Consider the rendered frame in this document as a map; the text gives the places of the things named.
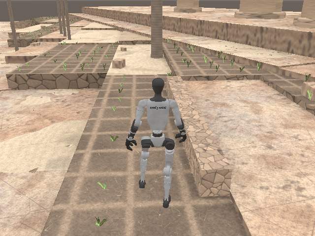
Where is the right robot hand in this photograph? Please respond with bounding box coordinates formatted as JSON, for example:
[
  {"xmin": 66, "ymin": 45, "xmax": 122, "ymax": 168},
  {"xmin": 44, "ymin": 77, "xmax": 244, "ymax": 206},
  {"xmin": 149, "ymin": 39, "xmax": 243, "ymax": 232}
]
[{"xmin": 175, "ymin": 133, "xmax": 187, "ymax": 143}]

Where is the robot right shin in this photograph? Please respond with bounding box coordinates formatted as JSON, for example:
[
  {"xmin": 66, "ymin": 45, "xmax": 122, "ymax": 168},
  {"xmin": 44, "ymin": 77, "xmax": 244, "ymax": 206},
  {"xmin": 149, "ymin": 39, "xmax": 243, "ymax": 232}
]
[{"xmin": 164, "ymin": 168, "xmax": 172, "ymax": 201}]

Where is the left robot hand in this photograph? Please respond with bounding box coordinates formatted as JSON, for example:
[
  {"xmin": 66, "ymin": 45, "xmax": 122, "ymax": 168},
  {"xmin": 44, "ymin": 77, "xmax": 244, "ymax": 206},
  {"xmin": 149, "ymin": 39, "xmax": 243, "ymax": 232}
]
[{"xmin": 126, "ymin": 139, "xmax": 137, "ymax": 151}]

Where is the right robot upper arm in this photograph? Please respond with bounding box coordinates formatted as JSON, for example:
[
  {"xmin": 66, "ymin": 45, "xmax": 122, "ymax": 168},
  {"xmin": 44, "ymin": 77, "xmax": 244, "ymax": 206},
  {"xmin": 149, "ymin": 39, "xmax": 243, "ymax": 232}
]
[{"xmin": 168, "ymin": 99, "xmax": 182, "ymax": 126}]

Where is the right robot forearm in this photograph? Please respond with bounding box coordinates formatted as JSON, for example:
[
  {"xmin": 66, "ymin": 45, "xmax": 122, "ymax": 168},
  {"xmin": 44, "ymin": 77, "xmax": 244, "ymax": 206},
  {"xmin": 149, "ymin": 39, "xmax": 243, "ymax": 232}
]
[{"xmin": 177, "ymin": 119, "xmax": 186, "ymax": 135}]

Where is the right robot thigh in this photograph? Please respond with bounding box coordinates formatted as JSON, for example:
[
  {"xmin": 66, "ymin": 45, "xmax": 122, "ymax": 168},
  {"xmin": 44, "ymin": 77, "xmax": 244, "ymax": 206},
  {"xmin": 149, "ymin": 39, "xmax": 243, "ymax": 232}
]
[{"xmin": 163, "ymin": 138, "xmax": 175, "ymax": 177}]

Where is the left robot upper arm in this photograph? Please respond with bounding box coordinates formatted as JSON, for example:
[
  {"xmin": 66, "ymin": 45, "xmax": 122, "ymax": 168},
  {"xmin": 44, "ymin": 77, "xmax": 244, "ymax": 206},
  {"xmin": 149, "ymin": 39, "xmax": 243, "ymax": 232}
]
[{"xmin": 134, "ymin": 99, "xmax": 148, "ymax": 127}]

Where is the left robot forearm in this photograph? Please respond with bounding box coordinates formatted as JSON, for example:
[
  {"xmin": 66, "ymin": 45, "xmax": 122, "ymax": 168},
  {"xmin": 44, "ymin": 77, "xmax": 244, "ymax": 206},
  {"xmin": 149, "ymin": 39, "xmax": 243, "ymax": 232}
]
[{"xmin": 127, "ymin": 119, "xmax": 138, "ymax": 141}]

